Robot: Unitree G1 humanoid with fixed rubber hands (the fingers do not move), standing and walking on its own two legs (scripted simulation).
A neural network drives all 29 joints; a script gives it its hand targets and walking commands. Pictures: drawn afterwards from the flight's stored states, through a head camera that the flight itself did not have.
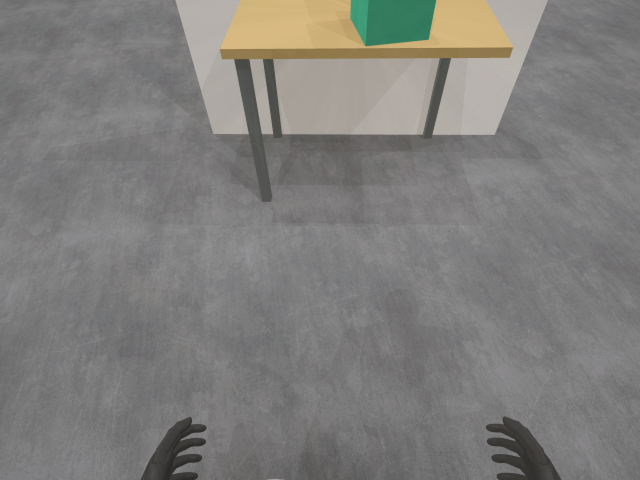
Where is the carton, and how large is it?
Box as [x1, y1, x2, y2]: [350, 0, 435, 45]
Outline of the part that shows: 351,0 350,18 365,45 428,39 435,0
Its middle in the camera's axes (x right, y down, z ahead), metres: +0.22 -0.78 +1.14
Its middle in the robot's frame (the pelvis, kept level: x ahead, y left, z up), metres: +1.39 -0.17 +0.06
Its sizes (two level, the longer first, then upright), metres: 0.210 0.200 0.250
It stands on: a table, 0.69 m high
